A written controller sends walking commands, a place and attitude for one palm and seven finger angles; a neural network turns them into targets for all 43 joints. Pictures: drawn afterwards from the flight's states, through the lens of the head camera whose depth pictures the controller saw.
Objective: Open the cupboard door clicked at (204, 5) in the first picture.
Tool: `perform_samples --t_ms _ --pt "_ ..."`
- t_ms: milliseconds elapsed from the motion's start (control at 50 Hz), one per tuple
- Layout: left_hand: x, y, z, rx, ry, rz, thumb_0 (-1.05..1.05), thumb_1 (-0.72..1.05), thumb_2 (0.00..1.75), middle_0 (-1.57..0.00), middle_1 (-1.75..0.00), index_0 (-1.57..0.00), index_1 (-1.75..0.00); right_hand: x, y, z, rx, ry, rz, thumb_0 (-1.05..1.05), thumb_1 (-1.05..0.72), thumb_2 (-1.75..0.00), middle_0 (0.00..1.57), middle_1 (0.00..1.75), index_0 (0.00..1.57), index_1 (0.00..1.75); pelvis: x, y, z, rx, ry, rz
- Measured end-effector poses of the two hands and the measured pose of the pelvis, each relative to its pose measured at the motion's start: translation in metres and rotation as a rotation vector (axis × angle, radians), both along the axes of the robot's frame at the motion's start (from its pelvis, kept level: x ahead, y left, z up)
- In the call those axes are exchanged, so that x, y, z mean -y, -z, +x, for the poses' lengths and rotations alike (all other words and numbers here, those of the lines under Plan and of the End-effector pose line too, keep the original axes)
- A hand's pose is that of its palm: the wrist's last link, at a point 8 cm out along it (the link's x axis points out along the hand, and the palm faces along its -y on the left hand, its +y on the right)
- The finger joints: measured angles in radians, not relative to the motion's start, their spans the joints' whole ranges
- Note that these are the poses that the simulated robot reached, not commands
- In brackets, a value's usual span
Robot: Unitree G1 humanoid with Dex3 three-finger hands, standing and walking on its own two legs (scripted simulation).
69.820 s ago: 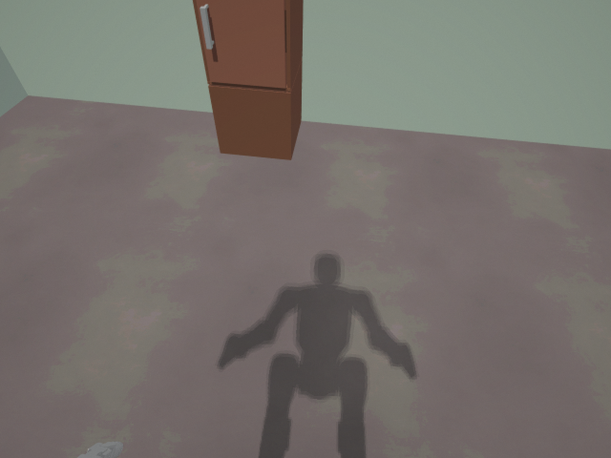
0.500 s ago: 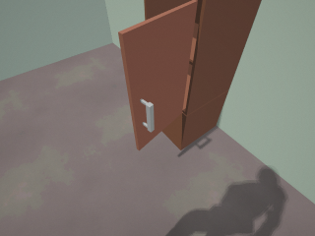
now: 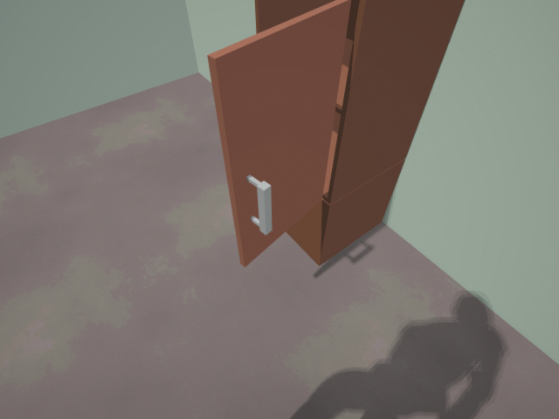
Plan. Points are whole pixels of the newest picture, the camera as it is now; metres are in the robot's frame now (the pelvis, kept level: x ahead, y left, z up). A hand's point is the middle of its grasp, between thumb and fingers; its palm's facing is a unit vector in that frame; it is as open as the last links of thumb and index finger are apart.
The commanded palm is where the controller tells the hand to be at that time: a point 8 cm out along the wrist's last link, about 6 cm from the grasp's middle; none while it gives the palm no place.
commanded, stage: look to check the result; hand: left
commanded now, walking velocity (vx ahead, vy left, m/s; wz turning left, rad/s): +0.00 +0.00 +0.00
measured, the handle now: (258, 205) +0.57 +0.08 -0.10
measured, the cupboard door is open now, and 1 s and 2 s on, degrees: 100 100 100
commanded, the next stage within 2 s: stand and wait in 0.40 s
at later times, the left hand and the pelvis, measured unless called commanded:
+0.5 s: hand out of the picture +0.04 +0.17 -0.17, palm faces +0.03 -0.98 -0.21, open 7.4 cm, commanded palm none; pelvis +0.02 -0.01 +0.00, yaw +0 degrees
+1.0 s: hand out of the picture +0.05 +0.17 -0.17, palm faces +0.03 -0.97 -0.23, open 7.4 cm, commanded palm none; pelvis +0.03 -0.02 +0.00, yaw +0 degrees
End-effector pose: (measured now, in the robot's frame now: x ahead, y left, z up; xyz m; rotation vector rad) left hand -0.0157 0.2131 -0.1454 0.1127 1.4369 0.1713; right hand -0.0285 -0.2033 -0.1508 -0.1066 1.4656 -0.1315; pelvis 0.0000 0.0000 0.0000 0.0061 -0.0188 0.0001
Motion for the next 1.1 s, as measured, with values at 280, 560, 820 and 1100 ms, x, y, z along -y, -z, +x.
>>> perform_samples --t_ms 280,560,820,1100 --pt "-0.005 -0.002 0.024 0.03 0.013 0.017 0.01 0.91 0.9 -0.2 -0.3 -0.2 -0.29 0.016 -0.002 0.019 0.013 -0.015 -0.027 0.0 -0.91 -0.9 0.2 0.3 0.2 0.3 0.004 -0.001 0.01 0.0 -0.003 0.0" --pt "-0.01 -0.007 0.05 0.074 0.033 0.043 0.01 0.91 0.9 -0.2 -0.3 -0.2 -0.29 0.033 -0.004 0.048 0.058 -0.037 -0.047 0.0 -0.91 -0.9 0.2 0.3 0.2 0.3 0.009 -0.002 0.018 0.002 -0.004 0.0" --pt "-0.011 -0.01 0.058 0.079 0.035 0.057 0.01 0.91 0.9 -0.2 -0.3 -0.2 -0.29 0.045 -0.005 0.06 0.064 -0.047 -0.061 0.0 -0.91 -0.9 0.2 0.3 0.2 0.3 0.015 -0.003 0.024 0.001 -0.006 0.0" --pt "-0.007 -0.009 0.059 0.069 0.035 0.055 0.01 0.91 0.9 -0.2 -0.3 -0.2 -0.29 0.051 -0.006 0.06 0.05 -0.049 -0.065 0.0 -0.91 -0.9 0.2 0.3 0.2 0.3 0.019 -0.003 0.027 0.0 -0.007 -0.001"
